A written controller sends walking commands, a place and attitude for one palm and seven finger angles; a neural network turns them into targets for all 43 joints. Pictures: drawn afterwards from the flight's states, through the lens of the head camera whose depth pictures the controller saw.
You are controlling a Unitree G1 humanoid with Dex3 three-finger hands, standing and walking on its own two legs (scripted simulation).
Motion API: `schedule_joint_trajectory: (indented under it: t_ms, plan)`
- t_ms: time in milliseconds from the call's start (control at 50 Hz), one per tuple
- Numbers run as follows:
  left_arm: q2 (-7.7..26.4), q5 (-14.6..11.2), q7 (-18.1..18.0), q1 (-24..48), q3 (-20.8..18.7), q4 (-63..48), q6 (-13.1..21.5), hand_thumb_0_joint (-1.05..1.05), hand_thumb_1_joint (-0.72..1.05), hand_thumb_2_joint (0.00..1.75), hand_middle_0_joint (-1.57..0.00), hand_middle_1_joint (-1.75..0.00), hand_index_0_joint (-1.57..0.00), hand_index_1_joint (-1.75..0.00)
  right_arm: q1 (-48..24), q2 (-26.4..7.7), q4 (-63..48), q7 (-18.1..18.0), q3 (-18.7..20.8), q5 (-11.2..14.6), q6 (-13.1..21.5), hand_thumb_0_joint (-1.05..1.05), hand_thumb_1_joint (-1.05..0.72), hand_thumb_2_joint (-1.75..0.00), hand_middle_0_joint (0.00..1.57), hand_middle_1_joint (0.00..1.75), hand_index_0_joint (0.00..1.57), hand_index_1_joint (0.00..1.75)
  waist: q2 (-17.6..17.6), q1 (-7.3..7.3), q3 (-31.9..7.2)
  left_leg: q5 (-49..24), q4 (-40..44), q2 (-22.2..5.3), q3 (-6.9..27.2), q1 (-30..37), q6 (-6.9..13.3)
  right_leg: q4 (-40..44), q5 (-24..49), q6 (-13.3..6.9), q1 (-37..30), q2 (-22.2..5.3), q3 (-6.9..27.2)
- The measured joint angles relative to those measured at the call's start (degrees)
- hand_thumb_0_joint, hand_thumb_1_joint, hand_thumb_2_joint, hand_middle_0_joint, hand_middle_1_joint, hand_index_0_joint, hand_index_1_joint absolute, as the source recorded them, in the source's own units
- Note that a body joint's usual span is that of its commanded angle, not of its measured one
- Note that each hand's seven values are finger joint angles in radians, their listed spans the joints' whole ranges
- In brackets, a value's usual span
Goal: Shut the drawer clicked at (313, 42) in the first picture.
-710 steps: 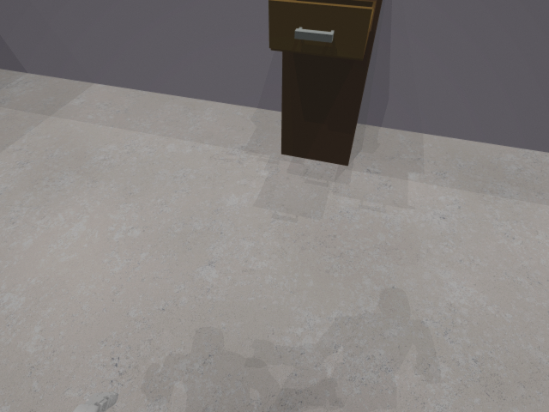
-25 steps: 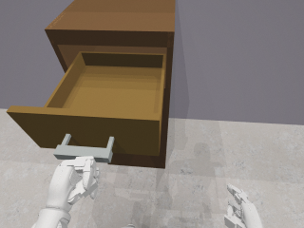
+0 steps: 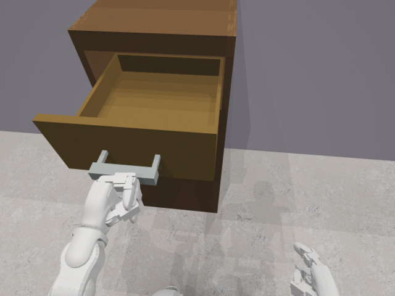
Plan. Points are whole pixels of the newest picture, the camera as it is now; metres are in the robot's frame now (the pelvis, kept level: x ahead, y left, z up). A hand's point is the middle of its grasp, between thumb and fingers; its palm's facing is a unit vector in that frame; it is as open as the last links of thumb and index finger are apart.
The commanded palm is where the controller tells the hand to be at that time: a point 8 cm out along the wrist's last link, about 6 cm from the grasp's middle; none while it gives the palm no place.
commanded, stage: push the drawer shut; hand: left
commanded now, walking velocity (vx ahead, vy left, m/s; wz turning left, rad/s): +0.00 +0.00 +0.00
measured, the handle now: (127, 165) +0.35 +0.16 +0.08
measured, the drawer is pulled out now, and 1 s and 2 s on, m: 0.25 0.12 0.00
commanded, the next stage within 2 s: none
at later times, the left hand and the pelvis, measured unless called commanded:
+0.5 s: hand (145, 174) +0.33 +0.12 +0.08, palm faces -0.11 -0.99 -0.05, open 2.9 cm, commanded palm +0.34 +0.17 +0.09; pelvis +0.00 +0.00 +0.01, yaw -1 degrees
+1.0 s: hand (154, 150) +0.39 +0.11 +0.08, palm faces -0.10 -0.99 -0.06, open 3.0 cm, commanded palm +0.39 +0.16 +0.09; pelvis +0.00 +0.00 +0.01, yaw -1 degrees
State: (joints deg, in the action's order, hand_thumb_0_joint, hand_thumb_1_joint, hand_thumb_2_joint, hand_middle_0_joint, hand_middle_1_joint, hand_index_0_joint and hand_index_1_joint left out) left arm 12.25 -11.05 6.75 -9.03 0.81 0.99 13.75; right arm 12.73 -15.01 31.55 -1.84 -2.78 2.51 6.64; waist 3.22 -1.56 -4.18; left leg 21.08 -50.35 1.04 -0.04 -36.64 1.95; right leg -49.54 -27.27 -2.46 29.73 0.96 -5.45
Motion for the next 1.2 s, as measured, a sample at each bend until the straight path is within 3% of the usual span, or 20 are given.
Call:
schedule_joint_trajectory:
  t_ms: [200,760,1200]
  plan:
    - [-0.1,0.42,-0.72,8.37,-0.66,7.78,-0.64,-0.03,0.79,0.95,-1.4,-1.6,-1.4,-1.6,0.14,0.05,1.28,0.26,-0.13,0.02,-0.81,0.01,-0.9,-0.9,0.2,0.3,0.2,0.29,-0.75,-0.56,0.44,-0.96,1.83,-0.05,-0.67,1.27,0.13,1.38,1.01,0.16,-0.8,0.01,0.72]
    - [-0.96,1.93,-3.63,25.18,-2.23,25.41,2.15,-0.05,0.82,0.98,-1.4,-1.6,-1.4,-1.6,1.92,-0.04,4.56,1.16,1.07,-0.28,-3.32,0.01,-0.9,-0.9,0.2,0.3,0.2,0.29,-1.05,-1.45,0.96,-1.57,2.93,-0.03,-1.12,0.11,0.16,1.99,1.55,0.19,0.76,-0.03,1.22]
    - [2.02,1.56,0.36,38.01,-8.1,42.74,5.65,-0.02,0.78,0.94,-1.4,-1.6,-1.4,-1.6,5.36,-0.48,5.99,1.53,1.79,-0.45,-5.11,0.01,-0.9,-0.9,0.2,0.3,0.2,0.29,-1.36,-3.35,0.54,-1.75,2.69,-1.07,-1.24,-1.57,-0.32,2.08,2.16,-0.34,2.56,1.0,1.46]
